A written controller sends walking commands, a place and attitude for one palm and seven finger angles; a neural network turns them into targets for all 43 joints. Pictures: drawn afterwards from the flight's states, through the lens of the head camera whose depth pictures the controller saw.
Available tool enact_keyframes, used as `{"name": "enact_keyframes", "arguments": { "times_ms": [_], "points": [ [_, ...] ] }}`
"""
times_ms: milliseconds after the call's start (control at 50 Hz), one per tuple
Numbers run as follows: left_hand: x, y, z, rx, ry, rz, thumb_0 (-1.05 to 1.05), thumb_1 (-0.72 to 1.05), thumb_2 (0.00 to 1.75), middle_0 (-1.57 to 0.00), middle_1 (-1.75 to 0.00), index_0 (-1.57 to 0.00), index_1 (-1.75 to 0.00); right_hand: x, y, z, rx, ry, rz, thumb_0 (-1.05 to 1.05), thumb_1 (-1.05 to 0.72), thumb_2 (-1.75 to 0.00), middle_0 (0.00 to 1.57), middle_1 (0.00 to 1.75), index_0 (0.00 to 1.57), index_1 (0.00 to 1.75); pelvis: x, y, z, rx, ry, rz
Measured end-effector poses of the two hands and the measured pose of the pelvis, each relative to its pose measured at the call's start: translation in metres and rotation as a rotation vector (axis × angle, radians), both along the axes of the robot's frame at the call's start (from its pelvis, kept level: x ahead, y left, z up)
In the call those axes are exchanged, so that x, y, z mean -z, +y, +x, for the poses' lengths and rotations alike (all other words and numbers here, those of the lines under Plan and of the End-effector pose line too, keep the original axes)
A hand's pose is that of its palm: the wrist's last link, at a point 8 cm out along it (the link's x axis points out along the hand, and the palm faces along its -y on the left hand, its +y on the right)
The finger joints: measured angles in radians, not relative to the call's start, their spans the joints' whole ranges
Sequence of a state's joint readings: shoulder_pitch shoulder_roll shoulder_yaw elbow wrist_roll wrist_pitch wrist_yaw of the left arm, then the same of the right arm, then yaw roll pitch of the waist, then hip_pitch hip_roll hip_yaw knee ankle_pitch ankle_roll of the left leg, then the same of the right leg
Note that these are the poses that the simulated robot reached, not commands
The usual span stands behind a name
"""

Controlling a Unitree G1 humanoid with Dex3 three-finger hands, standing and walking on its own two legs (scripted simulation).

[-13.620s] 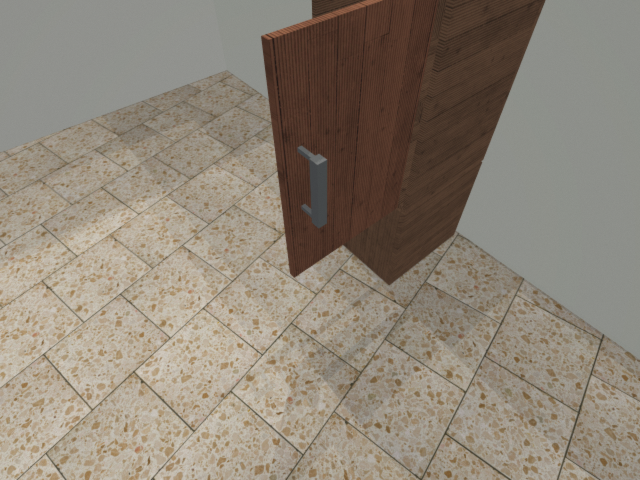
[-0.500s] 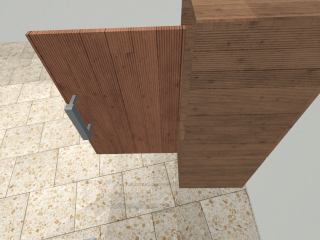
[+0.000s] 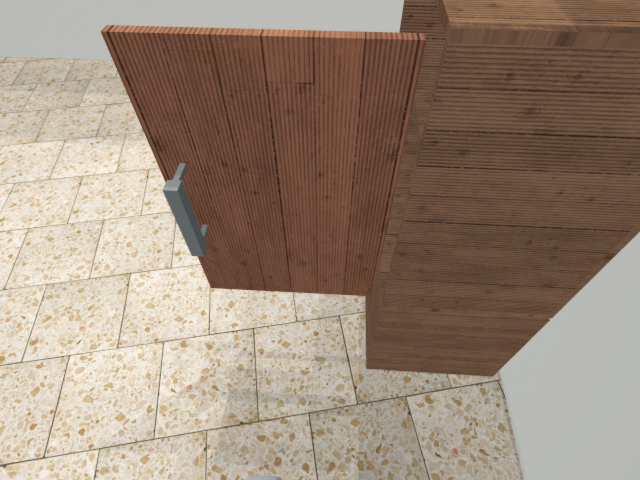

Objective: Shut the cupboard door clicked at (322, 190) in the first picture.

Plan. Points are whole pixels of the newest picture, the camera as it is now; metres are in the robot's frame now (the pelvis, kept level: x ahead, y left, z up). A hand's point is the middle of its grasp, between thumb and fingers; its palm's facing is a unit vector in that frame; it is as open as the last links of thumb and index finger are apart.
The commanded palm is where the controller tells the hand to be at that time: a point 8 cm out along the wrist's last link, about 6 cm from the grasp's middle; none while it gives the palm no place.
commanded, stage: come to a stop and stand still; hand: left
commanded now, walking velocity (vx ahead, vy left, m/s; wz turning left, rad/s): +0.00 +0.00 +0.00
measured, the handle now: (190, 212) +0.52 +0.26 -0.02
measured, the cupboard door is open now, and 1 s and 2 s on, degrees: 90 90 90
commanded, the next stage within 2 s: look again from close up in 0.46 s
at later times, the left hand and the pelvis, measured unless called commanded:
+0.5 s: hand out of the picture -0.03 +0.19 -0.15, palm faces -0.02 -0.98 -0.19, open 7.4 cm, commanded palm none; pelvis -0.04 +0.01 +0.02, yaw -2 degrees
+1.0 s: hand out of the picture -0.01 +0.17 -0.15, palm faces -0.03 -0.98 -0.19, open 7.4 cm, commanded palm none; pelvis -0.02 +0.00 +0.02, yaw -2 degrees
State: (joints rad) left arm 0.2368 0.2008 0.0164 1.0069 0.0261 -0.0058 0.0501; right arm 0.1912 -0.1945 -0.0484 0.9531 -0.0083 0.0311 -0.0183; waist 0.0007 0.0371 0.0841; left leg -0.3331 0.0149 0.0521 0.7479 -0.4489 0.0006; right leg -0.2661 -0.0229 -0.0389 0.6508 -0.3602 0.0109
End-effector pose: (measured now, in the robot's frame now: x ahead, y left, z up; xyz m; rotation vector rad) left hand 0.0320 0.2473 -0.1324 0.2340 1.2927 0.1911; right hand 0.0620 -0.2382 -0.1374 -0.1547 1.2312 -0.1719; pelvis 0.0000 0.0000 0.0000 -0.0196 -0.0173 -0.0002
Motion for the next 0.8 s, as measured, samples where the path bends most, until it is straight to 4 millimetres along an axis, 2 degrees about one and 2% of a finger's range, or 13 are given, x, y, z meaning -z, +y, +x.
{"name": "enact_keyframes", "arguments": {
  "times_ms": [80, 200, 300, 380, 500, 600, 700, 800],
  "points": [
    [0.003, 0.009, -0.021, -0.018, 0.013, -0.012, 0.01, 0.9, 0.89, -0.2, -0.29, -0.2, -0.3, -0.007, 0.015, 0.005, -0.024, -0.08, 0.012, 0.01, -0.91, -0.9, 0.19, 0.3, 0.19, 0.29, 0.0, 0.009, -0.01, 0.014, -0.033, 0.015],
    [-0.005, 0.01, -0.039, -0.007, 0.003, -0.018, 0.01, 0.91, 0.89, -0.2, -0.29, -0.2, -0.3, -0.011, 0.026, -0.006, -0.05, -0.106, 0.034, 0.01, -0.9, -0.9, 0.2, 0.3, 0.2, 0.29, -0.005, 0.013, -0.028, 0.035, -0.025, 0.039],
    [-0.012, 0.0, -0.061, -0.001, 0.021, -0.036, 0.01, 0.91, 0.89, -0.2, -0.29, -0.2, -0.3, -0.009, 0.026, -0.027, -0.039, -0.067, 0.049, 0.01, -0.9, -0.9, 0.2, 0.3, 0.2, 0.29, -0.01, 0.014, -0.039, 0.027, -0.017, 0.029],
    [-0.01, -0.005, -0.072, 0.004, 0.048, -0.059, 0.01, 0.9, 0.89, -0.2, -0.29, -0.2, -0.3, -0.012, 0.021, -0.054, -0.007, -0.023, 0.034, 0.01, -0.91, -0.9, 0.2, 0.3, 0.2, 0.29, -0.013, 0.013, -0.041, 0.027, -0.012, 0.025],
    [-0.008, -0.012, -0.068, 0.017, 0.048, -0.085, 0.01, 0.9, 0.89, -0.2, -0.29, -0.2, -0.3, -0.014, 0.012, -0.1, 0.03, 0.093, 0.007, 0.01, -0.91, -0.9, 0.2, 0.3, 0.2, 0.29, -0.017, 0.012, -0.041, 0.029, -0.005, 0.023],
    [-0.009, -0.016, -0.062, 0.023, 0.044, -0.091, 0.01, 0.9, 0.89, -0.2, -0.29, -0.2, -0.3, -0.015, 0.012, -0.124, 0.047, 0.17, 0.009, 0.01, -0.91, -0.9, 0.2, 0.3, 0.19, 0.29, -0.019, 0.01, -0.039, 0.026, 0.001, 0.024],
    [-0.009, -0.019, -0.057, 0.028, 0.053, -0.093, 0.01, 0.9, 0.89, -0.2, -0.29, -0.2, -0.3, -0.014, 0.018, -0.131, 0.057, 0.197, 0.027, 0.01, -0.9, -0.9, 0.2, 0.3, 0.19, 0.29, -0.02, 0.008, -0.035, 0.028, 0.004, 0.025],
    [-0.01, -0.023, -0.051, 0.031, 0.06, -0.093, 0.01, 0.91, 0.89, -0.2, -0.29, -0.2, -0.3, -0.012, 0.024, -0.122, 0.057, 0.19, 0.048, 0.01, -0.9, -0.9, 0.2, 0.3, 0.19, 0.29, -0.02, 0.006, -0.029, 0.032, 0.004, 0.025]
  ]
}}
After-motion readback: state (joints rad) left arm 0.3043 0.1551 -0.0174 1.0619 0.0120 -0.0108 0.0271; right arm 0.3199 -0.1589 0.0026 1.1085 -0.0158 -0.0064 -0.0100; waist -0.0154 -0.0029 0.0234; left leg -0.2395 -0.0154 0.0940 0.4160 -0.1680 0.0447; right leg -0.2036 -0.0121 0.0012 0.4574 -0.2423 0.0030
